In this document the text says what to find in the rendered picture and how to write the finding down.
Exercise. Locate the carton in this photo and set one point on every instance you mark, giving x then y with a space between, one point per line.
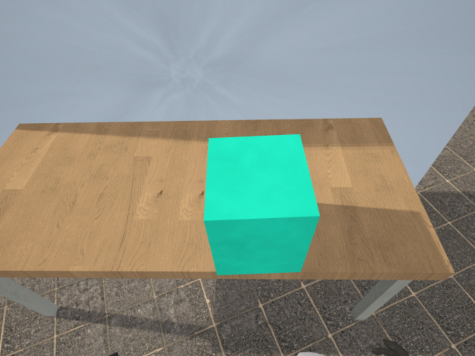
260 207

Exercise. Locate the robot right hand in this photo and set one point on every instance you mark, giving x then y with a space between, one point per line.
394 349

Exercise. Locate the table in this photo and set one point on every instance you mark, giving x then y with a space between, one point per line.
127 200

